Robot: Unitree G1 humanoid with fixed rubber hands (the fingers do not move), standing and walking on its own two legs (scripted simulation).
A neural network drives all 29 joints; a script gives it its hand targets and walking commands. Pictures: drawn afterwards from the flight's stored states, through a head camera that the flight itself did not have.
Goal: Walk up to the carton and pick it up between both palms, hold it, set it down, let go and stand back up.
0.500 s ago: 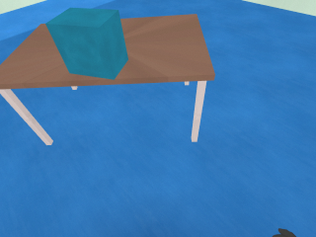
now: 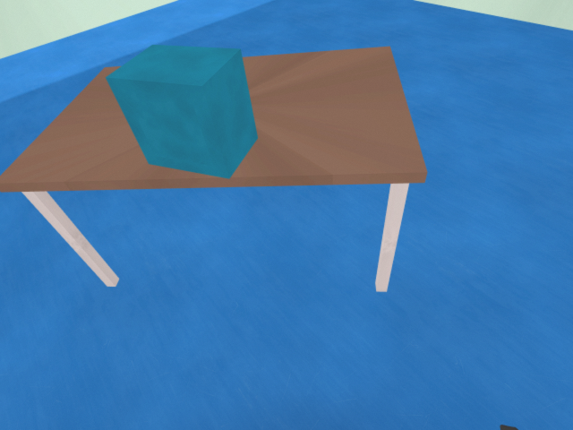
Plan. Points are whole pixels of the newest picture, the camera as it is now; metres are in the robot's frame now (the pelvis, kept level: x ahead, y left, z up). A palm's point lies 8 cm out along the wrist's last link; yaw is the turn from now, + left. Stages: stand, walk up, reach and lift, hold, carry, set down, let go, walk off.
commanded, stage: walk up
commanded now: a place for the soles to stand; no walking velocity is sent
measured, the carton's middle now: (190, 111) +0.90 +0.27 +0.01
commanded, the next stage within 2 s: none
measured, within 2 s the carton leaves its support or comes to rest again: neither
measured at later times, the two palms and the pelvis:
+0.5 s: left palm out of the picture +0.16 +0.45 -0.08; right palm (453, 391) +0.21 -0.22 -0.09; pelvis +0.12 +0.11 +0.00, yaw +2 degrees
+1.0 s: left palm out of the picture +0.22 +0.52 -0.02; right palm (395, 343) +0.29 -0.16 -0.12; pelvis +0.20 +0.16 +0.00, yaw -1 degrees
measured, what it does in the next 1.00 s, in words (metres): walks ahead: left foot, then right foot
